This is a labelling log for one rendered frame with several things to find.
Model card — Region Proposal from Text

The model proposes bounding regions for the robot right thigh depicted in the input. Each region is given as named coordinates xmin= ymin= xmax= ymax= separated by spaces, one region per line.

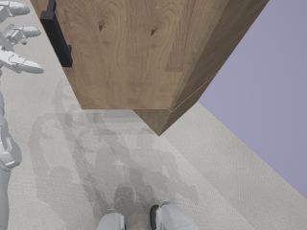
xmin=155 ymin=204 xmax=200 ymax=230

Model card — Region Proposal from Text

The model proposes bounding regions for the handle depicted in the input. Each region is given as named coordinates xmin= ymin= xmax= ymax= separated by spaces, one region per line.
xmin=39 ymin=0 xmax=73 ymax=68

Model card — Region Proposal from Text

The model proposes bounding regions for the left robot hand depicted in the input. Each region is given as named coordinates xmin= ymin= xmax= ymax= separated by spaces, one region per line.
xmin=0 ymin=1 xmax=44 ymax=74

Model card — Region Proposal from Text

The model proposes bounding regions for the cupboard door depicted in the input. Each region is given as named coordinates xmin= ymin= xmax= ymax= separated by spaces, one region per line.
xmin=30 ymin=0 xmax=215 ymax=110

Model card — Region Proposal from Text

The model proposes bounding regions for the robot left upper arm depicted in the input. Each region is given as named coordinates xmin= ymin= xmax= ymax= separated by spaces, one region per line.
xmin=0 ymin=126 xmax=22 ymax=230

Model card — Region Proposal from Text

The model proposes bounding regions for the left robot shin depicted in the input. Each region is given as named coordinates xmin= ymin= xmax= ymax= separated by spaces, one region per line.
xmin=106 ymin=209 xmax=118 ymax=214

